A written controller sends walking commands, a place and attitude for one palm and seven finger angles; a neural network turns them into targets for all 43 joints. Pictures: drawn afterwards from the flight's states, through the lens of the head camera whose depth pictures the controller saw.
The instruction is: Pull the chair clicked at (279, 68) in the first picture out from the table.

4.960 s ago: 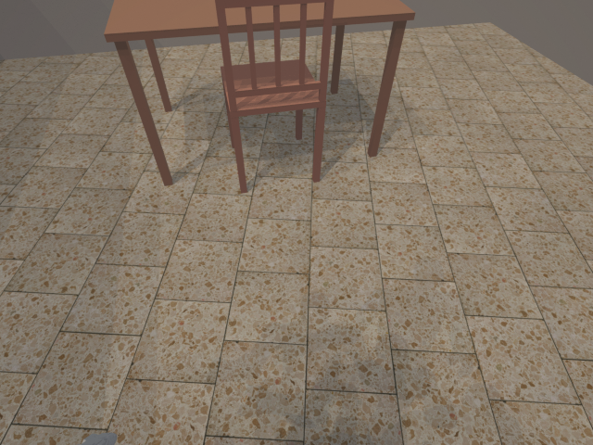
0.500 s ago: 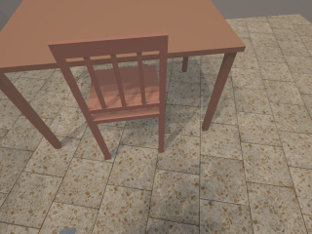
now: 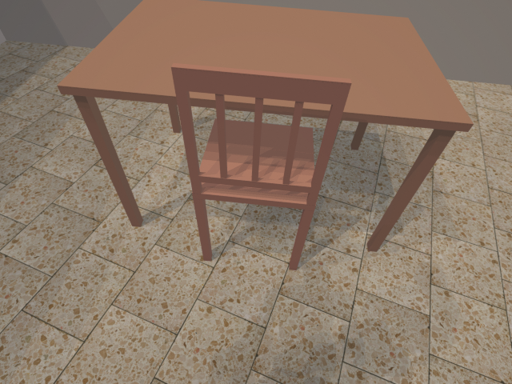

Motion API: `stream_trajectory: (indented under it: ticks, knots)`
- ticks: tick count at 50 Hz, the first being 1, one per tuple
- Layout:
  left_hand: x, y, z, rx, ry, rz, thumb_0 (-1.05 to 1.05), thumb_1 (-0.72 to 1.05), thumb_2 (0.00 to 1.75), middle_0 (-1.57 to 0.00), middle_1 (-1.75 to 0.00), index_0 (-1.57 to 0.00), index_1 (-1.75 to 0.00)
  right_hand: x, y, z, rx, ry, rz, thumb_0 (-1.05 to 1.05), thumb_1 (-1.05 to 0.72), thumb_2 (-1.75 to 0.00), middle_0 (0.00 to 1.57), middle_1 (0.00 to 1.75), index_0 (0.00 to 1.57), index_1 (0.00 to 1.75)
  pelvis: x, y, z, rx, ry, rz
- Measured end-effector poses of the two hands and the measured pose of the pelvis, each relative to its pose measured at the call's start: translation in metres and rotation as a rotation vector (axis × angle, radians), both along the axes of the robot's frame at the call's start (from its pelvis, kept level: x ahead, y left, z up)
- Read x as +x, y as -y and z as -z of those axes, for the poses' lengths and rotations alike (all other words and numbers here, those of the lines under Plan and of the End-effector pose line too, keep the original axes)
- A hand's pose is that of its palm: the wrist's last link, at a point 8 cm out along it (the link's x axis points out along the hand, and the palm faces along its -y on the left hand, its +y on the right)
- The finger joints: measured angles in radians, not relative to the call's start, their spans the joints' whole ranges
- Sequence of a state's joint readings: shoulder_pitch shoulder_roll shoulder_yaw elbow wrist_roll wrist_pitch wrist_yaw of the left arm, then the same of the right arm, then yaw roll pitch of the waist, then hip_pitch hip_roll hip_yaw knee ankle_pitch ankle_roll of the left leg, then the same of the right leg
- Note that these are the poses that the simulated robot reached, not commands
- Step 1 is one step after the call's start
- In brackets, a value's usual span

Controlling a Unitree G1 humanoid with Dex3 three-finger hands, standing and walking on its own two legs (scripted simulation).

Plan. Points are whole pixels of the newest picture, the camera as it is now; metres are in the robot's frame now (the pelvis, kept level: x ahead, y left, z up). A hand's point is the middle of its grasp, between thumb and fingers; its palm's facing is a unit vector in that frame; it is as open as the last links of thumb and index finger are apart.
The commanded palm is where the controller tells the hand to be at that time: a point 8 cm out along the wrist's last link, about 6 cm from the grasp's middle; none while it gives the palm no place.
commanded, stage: take the last steps up to it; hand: left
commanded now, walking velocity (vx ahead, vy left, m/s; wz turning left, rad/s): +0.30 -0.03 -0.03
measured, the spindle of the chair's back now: (256, 143) +0.72 +0.06 -0.08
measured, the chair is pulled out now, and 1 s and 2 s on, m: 0.00 0.00 0.00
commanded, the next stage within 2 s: come to a stop and stand still in 0.66 s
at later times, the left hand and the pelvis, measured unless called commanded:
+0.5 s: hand (193, 339) +0.23 +0.14 -0.17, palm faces +0.00 -0.98 -0.21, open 7.3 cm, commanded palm none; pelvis +0.14 -0.04 -0.01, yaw -1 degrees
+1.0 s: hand (191, 341) +0.23 +0.15 -0.18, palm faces +0.04 -0.99 -0.13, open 7.3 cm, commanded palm none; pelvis +0.25 -0.01 +0.01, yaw -2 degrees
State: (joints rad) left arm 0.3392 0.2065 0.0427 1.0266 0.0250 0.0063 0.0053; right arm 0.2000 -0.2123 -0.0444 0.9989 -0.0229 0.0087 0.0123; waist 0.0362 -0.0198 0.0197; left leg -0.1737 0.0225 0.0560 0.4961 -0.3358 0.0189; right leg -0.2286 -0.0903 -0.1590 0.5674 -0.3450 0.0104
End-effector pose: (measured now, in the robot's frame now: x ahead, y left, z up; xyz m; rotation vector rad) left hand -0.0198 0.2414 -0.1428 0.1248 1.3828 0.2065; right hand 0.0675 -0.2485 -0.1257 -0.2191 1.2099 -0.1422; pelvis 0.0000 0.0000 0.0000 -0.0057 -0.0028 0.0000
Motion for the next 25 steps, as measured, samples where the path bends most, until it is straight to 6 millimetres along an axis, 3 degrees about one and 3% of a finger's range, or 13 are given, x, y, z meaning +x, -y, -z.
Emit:
stream_trajectory:
  ticks: [4, 8, 13, 18, 22, 25]
  knots:
    - [-0.007, -0.012, 0.000, -0.014, -0.087, 0.008, 0.00, 0.91, 0.90, -0.20, -0.30, -0.20, -0.30, -0.007, -0.018, -0.006, 0.004, -0.001, 0.025, 0.01, -0.91, -0.90, 0.20, 0.30, 0.20, 0.30, 0.013, -0.007, -0.005, 0.003, 0.010, 0.011]
    - [0.021, -0.016, -0.006, -0.019, -0.058, 0.018, 0.01, 0.91, 0.90, -0.20, -0.30, -0.20, -0.30, -0.028, -0.031, -0.005, 0.027, -0.088, 0.056, 0.00, -0.91, -0.90, 0.20, 0.30, 0.20, 0.30, 0.030, -0.010, -0.011, 0.002, 0.012, 0.006]
    - [0.080, -0.007, -0.009, -0.012, 0.005, 0.046, 0.01, 0.91, 0.90, -0.20, -0.30, -0.19, -0.30, -0.051, -0.038, 0.003, 0.065, -0.214, 0.109, 0.01, -0.91, -0.90, 0.20, 0.30, 0.20, 0.30, 0.056, -0.004, -0.010, 0.015, 0.011, 0.014]
    - [0.159, 0.016, -0.007, -0.005, 0.076, 0.113, 0.00, 0.91, 0.90, -0.20, -0.30, -0.19, -0.30, -0.059, -0.031, 0.016, 0.100, -0.317, 0.175, 0.01, -0.90, -0.90, 0.20, 0.30, 0.20, 0.30, 0.090, 0.012, -0.001, 0.028, 0.008, 0.028]
    - [0.219, 0.039, -0.001, 0.014, 0.180, 0.140, 0.00, 0.91, 0.90, -0.20, -0.30, -0.20, -0.30, -0.047, -0.013, 0.032, 0.119, -0.383, 0.195, 0.01, -0.90, -0.90, 0.20, 0.30, 0.20, 0.30, 0.121, 0.032, 0.014, 0.024, 0.014, 0.024]
    - [0.237, 0.053, -0.006, 0.011, 0.214, 0.118, 0.00, 0.91, 0.90, -0.20, -0.30, -0.20, -0.30, -0.013, 0.005, 0.031, 0.105, -0.356, 0.182, 0.01, -0.91, -0.90, 0.20, 0.30, 0.20, 0.30, 0.137, 0.040, 0.010, 0.010, 0.022, 0.015]
